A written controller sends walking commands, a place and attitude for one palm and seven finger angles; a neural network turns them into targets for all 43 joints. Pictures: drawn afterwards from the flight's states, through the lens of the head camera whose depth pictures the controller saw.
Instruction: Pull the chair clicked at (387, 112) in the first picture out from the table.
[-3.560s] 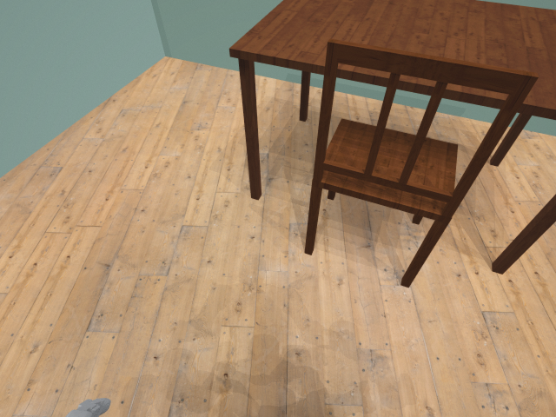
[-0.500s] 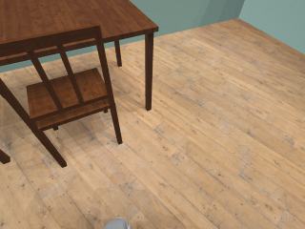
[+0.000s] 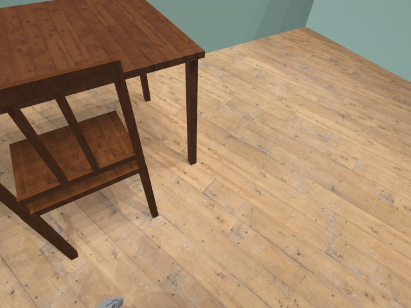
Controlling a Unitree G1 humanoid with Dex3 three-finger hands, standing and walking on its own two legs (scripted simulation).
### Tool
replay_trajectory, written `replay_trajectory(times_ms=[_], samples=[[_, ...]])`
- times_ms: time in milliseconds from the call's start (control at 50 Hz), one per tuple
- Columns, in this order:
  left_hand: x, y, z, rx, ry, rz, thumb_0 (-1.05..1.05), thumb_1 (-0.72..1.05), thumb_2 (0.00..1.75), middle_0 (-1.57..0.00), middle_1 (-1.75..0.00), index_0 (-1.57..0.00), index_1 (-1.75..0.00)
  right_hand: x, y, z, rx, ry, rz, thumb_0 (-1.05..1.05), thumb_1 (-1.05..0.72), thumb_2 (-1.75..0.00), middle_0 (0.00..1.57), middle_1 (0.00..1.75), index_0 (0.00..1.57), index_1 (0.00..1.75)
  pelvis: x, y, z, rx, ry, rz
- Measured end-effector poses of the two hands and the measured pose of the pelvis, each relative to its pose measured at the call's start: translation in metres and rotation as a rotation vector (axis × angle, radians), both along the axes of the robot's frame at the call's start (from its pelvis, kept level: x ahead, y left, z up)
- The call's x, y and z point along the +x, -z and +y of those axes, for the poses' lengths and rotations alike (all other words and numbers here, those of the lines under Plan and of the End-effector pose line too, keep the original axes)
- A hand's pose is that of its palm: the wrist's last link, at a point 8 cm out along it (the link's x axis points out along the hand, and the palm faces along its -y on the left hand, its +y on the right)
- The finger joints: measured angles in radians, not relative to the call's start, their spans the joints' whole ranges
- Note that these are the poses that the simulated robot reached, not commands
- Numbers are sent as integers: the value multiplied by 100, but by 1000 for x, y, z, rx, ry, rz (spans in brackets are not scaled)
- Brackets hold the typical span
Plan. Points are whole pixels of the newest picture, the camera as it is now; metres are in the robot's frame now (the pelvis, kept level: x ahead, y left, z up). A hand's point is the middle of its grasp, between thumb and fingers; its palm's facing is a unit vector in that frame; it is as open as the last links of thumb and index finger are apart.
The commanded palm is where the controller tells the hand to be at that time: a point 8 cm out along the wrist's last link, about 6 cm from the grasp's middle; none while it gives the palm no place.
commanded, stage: turn to face it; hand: left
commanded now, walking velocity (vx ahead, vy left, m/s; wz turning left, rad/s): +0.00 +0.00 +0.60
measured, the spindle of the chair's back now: (41, 149) +0.54 +0.46 -0.08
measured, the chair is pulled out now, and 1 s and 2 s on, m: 0.00 0.00 0.00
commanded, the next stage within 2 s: take the last steps up to it in 0.78 s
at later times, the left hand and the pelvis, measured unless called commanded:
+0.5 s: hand out of the picture -0.06 +0.22 -0.19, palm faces +0.36 -0.89 -0.26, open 7.4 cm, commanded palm none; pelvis +0.00 +0.02 -0.02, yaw +18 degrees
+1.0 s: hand out of the picture -0.01 +0.23 -0.16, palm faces +0.45 -0.86 -0.25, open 7.4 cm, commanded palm none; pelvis +0.01 +0.02 -0.01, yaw +26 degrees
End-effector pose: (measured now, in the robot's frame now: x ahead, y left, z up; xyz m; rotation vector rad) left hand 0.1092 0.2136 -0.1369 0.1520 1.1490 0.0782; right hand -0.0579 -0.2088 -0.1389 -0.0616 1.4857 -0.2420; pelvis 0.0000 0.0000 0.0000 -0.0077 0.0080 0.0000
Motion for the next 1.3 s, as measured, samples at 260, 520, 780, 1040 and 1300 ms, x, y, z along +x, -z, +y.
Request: replay_trajectory(times_ms=[260, 520, 780, 1040, 1300], samples=[[-56, -15, 6, 87, -219, 1, 0, 90, 89, -21, -30, -21, -30, 115, 12, -48, 4, -209, -113, 0, -91, -90, 20, 30, 19, 30, 9, 1, -20, 27, -177, -11], [-202, 23, 58, 57, -462, 252, 0, 90, 89, -21, -30, -21, -30, 282, -23, 19, -99, -571, -428, 0, -91, -90, 20, 30, 19, 30, 2, 20, 23, 5, -321, -6], [-191, 3, 82, 47, -522, 168, 0, 90, 89, -20, -30, -20, -30, 248, -27, 77, -10, -623, -364, 0, -90, -90, 20, 30, 20, 30, -1, -2, 43, -10, -407, -11], [-147, -8, 42, 77, -523, 61, 0, 90, 89, -20, -30, -20, -30, 191, 18, 24, 33, -555, -144, 0, -91, -90, 20, 30, 20, 30, 18, 7, 20, 23, -473, -10], [-198, -3, -11, -69, -652, 301, 0, 91, 89, -20, -30, -21, -30, 235, 2, 48, 16, -603, -93, 0, -91, -90, 20, 30, 19, 30, 63, -4, 48, 6, -523, -4]])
